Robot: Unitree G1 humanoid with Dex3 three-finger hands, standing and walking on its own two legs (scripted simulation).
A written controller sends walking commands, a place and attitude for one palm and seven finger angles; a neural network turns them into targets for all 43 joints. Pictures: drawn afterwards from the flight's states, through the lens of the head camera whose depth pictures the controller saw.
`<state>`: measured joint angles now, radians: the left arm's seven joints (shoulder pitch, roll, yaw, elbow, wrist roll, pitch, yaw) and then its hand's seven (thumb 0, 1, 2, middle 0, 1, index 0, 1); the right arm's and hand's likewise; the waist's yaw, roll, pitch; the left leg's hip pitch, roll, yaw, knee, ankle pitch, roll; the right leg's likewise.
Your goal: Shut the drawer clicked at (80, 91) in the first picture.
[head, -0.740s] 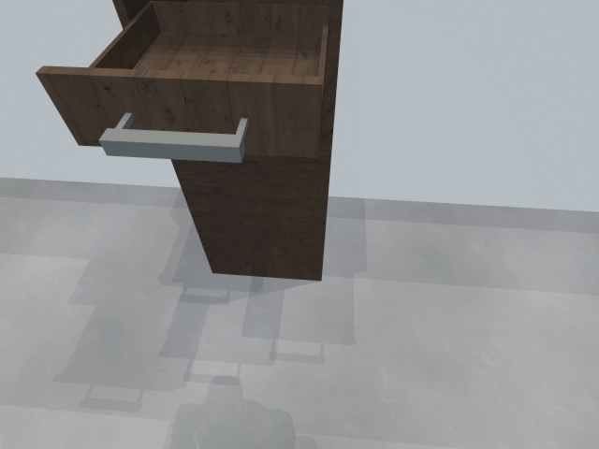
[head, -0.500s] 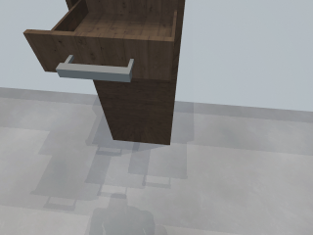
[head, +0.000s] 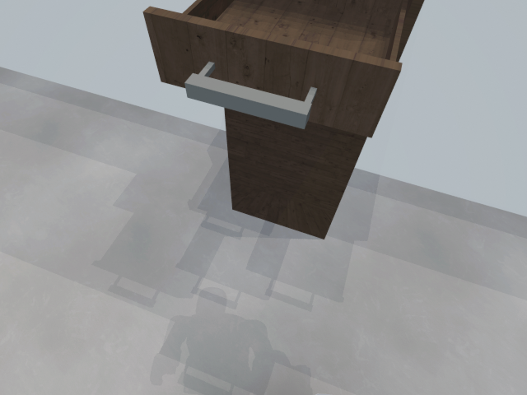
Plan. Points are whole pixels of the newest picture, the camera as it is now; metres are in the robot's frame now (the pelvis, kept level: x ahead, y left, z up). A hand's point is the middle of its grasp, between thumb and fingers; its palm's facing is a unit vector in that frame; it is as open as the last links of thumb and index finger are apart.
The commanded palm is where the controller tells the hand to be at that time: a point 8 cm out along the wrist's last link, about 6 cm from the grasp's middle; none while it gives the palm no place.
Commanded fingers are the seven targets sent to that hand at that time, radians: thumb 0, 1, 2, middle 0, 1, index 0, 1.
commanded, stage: stand and wait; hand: left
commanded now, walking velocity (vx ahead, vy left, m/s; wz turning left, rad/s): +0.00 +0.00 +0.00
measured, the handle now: (253, 90) +0.51 +0.06 +0.16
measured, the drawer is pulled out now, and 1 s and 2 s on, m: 0.30 0.30 0.30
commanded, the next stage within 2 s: look at it before walking up in 0.56 s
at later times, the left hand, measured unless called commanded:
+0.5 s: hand out of the picture +0.05 +0.13 -0.18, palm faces +0.00 -0.98 -0.21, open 7.3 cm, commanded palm none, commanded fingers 0.00 0.90 0.90 -0.20 -0.30 -0.20 -0.30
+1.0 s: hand out of the picture +0.04 +0.14 -0.18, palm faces -0.01 -0.98 -0.21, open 7.4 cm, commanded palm none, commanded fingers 0.00 0.90 0.90 -0.20 -0.30 -0.20 -0.30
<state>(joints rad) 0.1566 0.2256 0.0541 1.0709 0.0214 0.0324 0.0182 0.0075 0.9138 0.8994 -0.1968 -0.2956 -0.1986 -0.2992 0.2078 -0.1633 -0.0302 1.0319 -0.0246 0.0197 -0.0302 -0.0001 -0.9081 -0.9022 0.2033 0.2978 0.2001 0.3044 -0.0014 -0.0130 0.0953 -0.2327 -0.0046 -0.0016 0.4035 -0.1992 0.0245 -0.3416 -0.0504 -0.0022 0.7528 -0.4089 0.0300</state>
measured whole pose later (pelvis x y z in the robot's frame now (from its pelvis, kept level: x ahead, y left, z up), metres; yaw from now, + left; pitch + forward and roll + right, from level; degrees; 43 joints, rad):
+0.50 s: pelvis +0.03 -0.05 +0.00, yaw -1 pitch -1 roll +0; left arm 0.21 0.16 0.03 1.14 0.01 -0.01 0.03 0.01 0.92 0.90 -0.20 -0.30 -0.20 -0.30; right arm 0.21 -0.17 -0.03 1.11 -0.01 0.03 -0.04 0.00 -0.91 -0.90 0.20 0.30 0.20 0.30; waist -0.02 0.01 0.07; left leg -0.15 0.07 0.00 0.43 -0.27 -0.06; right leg -0.12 0.03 0.00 0.43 -0.30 -0.03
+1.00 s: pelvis +0.02 -0.04 +0.00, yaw -2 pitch -1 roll +0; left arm 0.22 0.16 0.03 1.15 0.01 0.00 0.03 0.01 0.91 0.90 -0.20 -0.30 -0.20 -0.30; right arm 0.26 -0.14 -0.02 1.13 -0.01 0.02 -0.04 0.00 -0.91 -0.90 0.20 0.30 0.20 0.30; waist -0.02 0.00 0.07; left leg -0.15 0.05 0.01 0.40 -0.24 -0.04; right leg -0.13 0.01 0.01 0.40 -0.27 -0.01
